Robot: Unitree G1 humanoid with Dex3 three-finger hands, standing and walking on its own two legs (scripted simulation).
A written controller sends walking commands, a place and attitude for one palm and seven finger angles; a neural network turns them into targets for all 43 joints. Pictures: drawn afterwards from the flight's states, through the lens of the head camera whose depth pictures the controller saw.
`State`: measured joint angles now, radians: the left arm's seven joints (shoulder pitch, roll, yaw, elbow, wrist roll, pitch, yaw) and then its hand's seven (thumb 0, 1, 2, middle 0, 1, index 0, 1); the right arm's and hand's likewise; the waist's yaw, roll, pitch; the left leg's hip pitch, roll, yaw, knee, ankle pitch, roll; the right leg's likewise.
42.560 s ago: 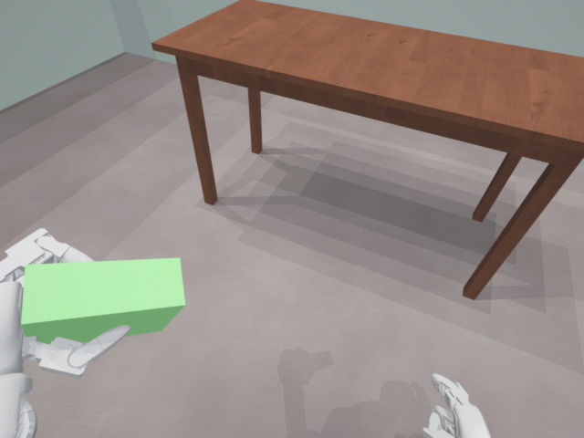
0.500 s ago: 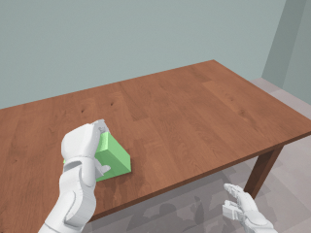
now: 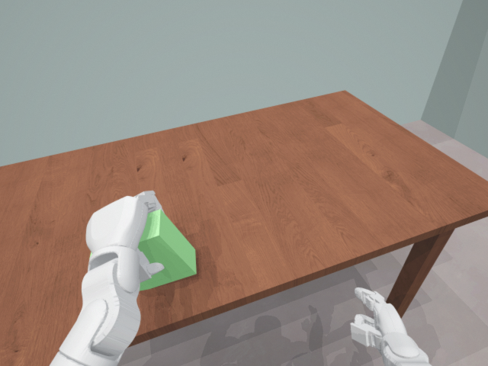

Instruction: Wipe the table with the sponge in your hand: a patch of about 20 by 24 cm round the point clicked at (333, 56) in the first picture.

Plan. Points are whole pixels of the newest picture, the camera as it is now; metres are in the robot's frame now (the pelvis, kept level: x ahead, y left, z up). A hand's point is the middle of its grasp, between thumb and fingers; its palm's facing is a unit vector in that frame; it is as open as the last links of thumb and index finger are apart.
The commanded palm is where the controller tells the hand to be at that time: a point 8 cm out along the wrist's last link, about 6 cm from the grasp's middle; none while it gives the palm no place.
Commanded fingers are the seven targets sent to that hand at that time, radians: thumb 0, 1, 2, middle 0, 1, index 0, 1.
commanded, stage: wipe forward along the middle lane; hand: left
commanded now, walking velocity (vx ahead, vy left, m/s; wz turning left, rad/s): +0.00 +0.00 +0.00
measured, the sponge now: (155, 259) +0.27 +0.20 +0.06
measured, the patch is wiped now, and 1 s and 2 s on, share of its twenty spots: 0.85 0.85 0.85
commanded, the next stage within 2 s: slide back across to the first lane in 1.46 s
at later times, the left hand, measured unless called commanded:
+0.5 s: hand (147, 221) +0.31 +0.22 +0.11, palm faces +0.04 -0.11 -0.99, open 9.6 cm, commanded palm +0.28 +0.25 +0.14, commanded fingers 0.00 0.10 1.30 -1.20 -1.60 -1.20 -1.60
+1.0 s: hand (140, 204) +0.35 +0.25 +0.11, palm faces -0.05 -0.06 -1.00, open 9.6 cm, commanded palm +0.34 +0.27 +0.14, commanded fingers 0.00 0.10 1.30 -1.20 -1.60 -1.20 -1.60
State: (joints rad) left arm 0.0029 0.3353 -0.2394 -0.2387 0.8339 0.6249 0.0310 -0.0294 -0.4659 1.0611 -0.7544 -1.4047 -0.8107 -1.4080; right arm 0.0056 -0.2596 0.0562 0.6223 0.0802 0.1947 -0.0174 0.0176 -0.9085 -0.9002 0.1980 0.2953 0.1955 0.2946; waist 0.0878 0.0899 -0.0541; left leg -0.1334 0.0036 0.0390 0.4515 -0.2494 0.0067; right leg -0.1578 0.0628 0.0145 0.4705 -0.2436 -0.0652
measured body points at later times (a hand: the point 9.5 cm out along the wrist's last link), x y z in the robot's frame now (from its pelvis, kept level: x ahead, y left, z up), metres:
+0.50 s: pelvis -0.01 -0.02 +0.00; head -0.04 -0.07 +0.45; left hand +0.31 +0.22 +0.16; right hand +0.22 -0.24 -0.09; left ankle +0.00 +0.12 -0.74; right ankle +0.01 -0.08 -0.74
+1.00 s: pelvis -0.02 -0.03 +0.00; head -0.03 -0.07 +0.44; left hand +0.35 +0.25 +0.16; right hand +0.15 -0.29 -0.12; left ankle +0.00 +0.12 -0.74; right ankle +0.01 -0.08 -0.74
